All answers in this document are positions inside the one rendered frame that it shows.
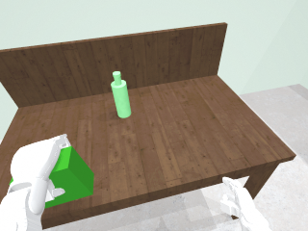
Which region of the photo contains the right robot forearm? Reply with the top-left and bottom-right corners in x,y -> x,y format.
239,207 -> 272,231

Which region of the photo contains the robot left hand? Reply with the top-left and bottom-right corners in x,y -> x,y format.
11,134 -> 71,202

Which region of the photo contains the sponge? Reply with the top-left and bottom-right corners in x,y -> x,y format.
9,146 -> 94,209

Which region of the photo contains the robot right hand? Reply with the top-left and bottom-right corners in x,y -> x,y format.
220,177 -> 256,218

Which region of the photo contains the left robot forearm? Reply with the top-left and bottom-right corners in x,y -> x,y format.
0,177 -> 48,231

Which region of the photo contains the table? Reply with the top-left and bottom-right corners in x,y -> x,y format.
0,22 -> 296,230

